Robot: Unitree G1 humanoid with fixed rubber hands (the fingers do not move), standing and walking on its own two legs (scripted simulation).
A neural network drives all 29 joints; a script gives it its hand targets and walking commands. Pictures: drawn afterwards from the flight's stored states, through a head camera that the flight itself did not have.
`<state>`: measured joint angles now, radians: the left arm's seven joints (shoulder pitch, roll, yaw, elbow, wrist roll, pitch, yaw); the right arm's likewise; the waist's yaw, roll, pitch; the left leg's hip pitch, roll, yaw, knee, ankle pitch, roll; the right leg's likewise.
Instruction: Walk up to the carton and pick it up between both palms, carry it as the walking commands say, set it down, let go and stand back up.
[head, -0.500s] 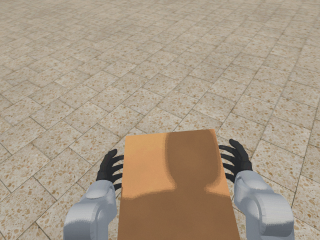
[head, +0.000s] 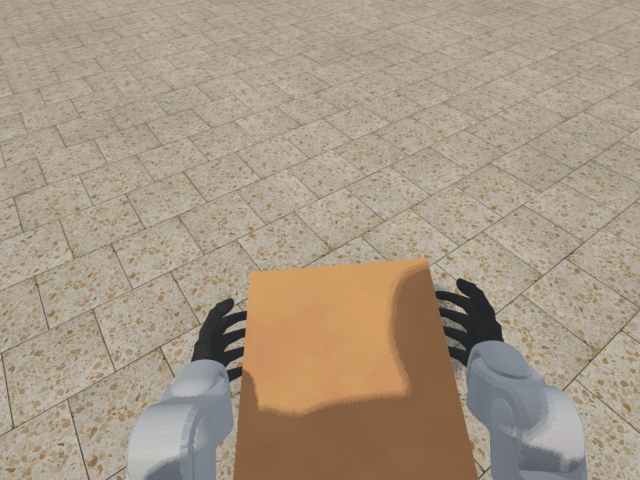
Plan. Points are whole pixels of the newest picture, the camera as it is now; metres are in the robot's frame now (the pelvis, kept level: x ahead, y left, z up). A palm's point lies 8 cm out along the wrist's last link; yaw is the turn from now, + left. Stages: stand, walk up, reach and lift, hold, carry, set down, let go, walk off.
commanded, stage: carry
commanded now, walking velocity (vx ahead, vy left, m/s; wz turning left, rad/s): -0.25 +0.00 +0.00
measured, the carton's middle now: (349, 390) +0.25 +0.00 +0.00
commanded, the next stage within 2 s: none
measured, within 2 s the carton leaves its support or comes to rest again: neither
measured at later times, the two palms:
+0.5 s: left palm out of the picture +0.07 +0.19 +0.09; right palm out of the picture +0.11 -0.10 +0.10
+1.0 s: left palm out of the picture -0.08 +0.17 +0.10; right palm out of the picture -0.04 -0.11 +0.10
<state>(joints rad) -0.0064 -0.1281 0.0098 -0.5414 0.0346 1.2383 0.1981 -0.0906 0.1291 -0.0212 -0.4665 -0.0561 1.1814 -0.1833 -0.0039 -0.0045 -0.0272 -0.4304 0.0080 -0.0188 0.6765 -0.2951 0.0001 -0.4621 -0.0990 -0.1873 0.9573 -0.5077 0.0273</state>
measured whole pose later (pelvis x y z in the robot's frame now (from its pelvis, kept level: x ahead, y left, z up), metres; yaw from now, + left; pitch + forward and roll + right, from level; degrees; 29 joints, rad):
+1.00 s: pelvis -0.32 +0.01 +0.01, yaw +5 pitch +0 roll +2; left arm -0.06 -0.13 0.02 -0.49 0.04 1.25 0.20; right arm -0.12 0.13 -0.04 -0.43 -0.06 1.19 -0.19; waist 0.00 0.00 -0.01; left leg -0.39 0.03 -0.02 0.97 -0.45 -0.03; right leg -0.41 -0.07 -0.14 0.56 -0.14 -0.05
